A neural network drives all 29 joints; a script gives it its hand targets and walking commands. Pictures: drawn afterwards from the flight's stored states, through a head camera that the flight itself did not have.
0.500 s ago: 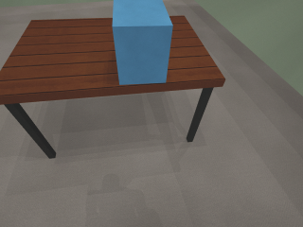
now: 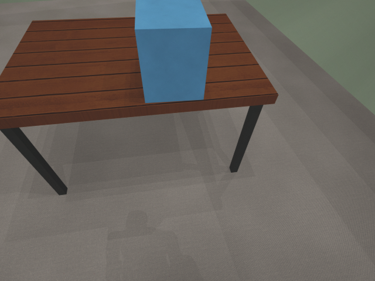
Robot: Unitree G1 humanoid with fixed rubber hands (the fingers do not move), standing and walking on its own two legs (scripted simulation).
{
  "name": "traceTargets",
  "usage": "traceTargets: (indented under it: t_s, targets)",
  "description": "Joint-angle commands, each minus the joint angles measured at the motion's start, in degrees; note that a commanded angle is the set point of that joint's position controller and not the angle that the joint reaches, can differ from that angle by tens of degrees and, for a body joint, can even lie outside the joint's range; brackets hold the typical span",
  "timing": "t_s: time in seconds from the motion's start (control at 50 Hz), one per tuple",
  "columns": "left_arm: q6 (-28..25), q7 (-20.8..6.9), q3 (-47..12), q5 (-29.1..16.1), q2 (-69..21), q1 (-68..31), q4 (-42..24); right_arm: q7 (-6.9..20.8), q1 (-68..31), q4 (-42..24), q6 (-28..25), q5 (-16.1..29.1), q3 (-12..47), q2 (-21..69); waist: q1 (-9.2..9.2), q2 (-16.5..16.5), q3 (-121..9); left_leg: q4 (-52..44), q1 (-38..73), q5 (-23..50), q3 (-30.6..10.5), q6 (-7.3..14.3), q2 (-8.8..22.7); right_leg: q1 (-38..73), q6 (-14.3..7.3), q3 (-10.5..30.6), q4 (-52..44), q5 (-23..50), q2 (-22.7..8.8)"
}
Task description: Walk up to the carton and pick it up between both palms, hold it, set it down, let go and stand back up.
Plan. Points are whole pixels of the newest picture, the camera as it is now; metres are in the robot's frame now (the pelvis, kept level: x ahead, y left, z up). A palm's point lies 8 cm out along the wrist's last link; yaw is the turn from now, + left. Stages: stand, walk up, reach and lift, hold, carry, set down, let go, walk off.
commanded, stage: stand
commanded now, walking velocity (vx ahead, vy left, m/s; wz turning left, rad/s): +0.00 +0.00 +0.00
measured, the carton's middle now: (171, 49) +0.89 +0.05 +0.02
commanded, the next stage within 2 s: none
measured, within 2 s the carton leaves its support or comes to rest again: neither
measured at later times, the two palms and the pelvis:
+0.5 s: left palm out of the picture -0.04 +0.19 -0.15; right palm out of the picture -0.02 -0.20 -0.14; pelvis +0.01 +0.00 +0.00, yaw +0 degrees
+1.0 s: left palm out of the picture -0.03 +0.20 -0.15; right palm out of the picture -0.03 -0.19 -0.14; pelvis +0.01 +0.01 +0.00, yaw +0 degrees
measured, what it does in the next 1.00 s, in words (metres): stands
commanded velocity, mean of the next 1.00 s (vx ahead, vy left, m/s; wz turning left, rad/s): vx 0.00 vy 0.00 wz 0.00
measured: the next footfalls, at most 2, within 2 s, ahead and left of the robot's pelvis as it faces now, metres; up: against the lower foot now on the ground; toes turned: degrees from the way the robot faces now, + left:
none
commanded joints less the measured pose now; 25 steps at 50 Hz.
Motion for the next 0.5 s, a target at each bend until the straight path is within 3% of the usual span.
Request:
traceTargets:
  t_s: [0.0,0.06,0.1,0.16,0.18,0.2,0.24,0.28,0.3,0.32,0.38,0.4,0.44,0.46,0.48]
  targets:
    - [-0.21,0.06,0.39,0.03,2.66,7.16,0.38,-0.22,5.45,-0.64,-0.65,0.02,-0.81,-5.51,0.77,-1.00,3.25,-6.37,-3.45,7.96,-5.42,0.97,5.74,0.87,-1.95,1.57,-3.28,8.73,-3.03]
    - [-0.05,-0.09,0.71,0.05,2.69,5.33,-0.25,-0.18,6.11,-0.12,-0.47,-0.01,-0.61,-3.98,0.17,-1.56,1.49,-6.11,-0.97,7.84,-5.23,0.96,5.67,0.02,-1.91,0.64,-3.28,7.25,-2.69]
    - [-0.02,-0.02,0.73,-0.12,3.00,6.47,-0.07,-0.19,5.88,0.07,-0.16,-0.04,-0.46,-3.20,-0.12,1.27,3.17,-6.53,-1.65,4.86,-5.59,0.93,5.91,-1.40,-1.79,0.97,-3.94,5.77,-2.52]
    - [-0.18,0.05,0.62,-0.20,3.33,6.64,-0.17,-0.40,5.06,-0.25,-0.54,-0.18,-0.75,-4.89,0.56,0.11,2.12,-6.02,-0.40,7.32,-4.31,0.70,4.99,-1.23,-1.84,1.38,-3.88,7.01,-2.74]
    - [-0.13,0.27,0.44,-0.03,3.14,5.62,-0.11,-0.29,5.59,-0.32,-0.81,-0.17,-0.91,-5.98,0.05,-0.35,1.87,-5.74,-1.15,10.72,-4.54,0.75,5.44,0.04,-2.01,1.39,-3.44,9.38,-3.15]
    - [-0.31,0.31,0.79,-0.28,3.95,5.31,-0.44,-0.25,4.96,-0.02,-1.06,-0.01,-0.55,-4.52,0.37,1.60,2.10,-5.46,-0.19,15.32,-4.79,1.19,5.78,0.69,-1.94,1.29,-2.89,11.07,-3.50]
    - [-0.21,0.39,1.08,-0.44,5.53,5.37,-0.26,-0.11,5.98,0.49,-0.84,-0.10,-0.27,-3.29,-0.04,2.05,5.14,-6.07,-1.39,12.61,-4.64,0.90,5.52,-0.91,-1.82,1.88,-3.56,9.75,-3.02]
    - [-0.37,0.26,0.40,-0.17,2.76,7.01,0.66,-0.11,6.53,-0.08,-0.82,0.08,-0.60,-5.17,-0.16,0.03,2.06,-5.19,-0.56,12.85,-4.96,1.18,6.00,2.02,-1.75,1.14,-3.71,10.46,-3.38]
    - [-0.32,0.09,0.83,0.00,4.57,6.96,0.45,-0.25,4.81,0.21,-0.68,0.20,-0.53,-3.65,0.72,-2.62,2.36,-5.57,-0.68,12.13,-4.76,1.33,5.84,1.64,-1.81,0.62,-3.18,10.34,-3.13]
    - [-0.32,0.13,0.64,-0.15,4.14,6.68,0.25,-0.26,5.69,0.31,-0.73,0.34,-0.66,-4.25,0.37,0.29,3.78,-5.55,0.60,10.77,-4.33,0.95,5.29,-0.64,-1.64,1.66,-3.74,9.45,-3.15]
    - [0.10,-0.15,0.69,-0.13,3.35,6.30,0.19,-0.51,5.57,0.15,-0.58,0.23,-0.58,-4.05,0.59,-0.07,2.74,-6.52,-2.01,6.66,-4.85,0.45,5.13,0.99,-1.71,0.94,-3.90,6.97,-2.99]
    - [0.28,0.10,0.53,-0.02,2.25,5.31,0.41,-0.63,5.23,0.28,-0.56,-0.02,-0.80,-4.74,-0.12,-0.99,5.49,-6.70,-1.97,6.66,-5.36,0.70,5.55,-0.63,-1.58,0.74,-3.96,7.16,-2.75]
    - [-0.19,0.20,0.74,-0.08,3.03,6.43,0.75,-0.18,3.70,-0.57,-0.55,0.22,-0.69,-3.69,0.43,2.75,2.63,-5.75,-0.47,9.31,-4.21,0.69,4.92,0.74,-1.73,1.16,-4.07,9.24,-3.31]
    - [-0.32,0.20,0.58,-0.12,3.65,5.52,0.49,-0.20,4.71,-0.61,-0.67,0.12,-0.45,-2.89,-0.07,-0.27,3.24,-6.03,-0.68,11.93,-4.88,1.01,5.60,0.48,-1.87,0.93,-3.85,9.97,-3.13]
    - [-0.51,0.19,0.64,-0.34,4.23,4.75,0.10,-0.12,4.86,-0.10,-0.57,0.25,-0.35,-2.71,-0.18,2.21,2.77,-6.14,0.75,10.47,-4.26,0.95,5.13,-0.60,-1.81,1.28,-4.42,8.98,-3.32]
